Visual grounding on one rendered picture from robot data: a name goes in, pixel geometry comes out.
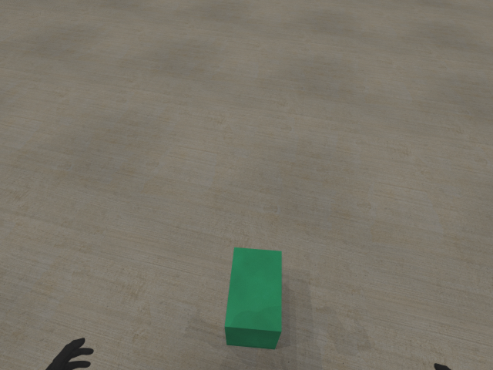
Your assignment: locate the carton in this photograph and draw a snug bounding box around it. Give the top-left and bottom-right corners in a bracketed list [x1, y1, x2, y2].
[225, 247, 282, 349]

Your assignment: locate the robot left hand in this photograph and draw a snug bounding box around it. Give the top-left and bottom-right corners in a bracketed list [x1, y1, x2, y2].
[46, 338, 94, 370]

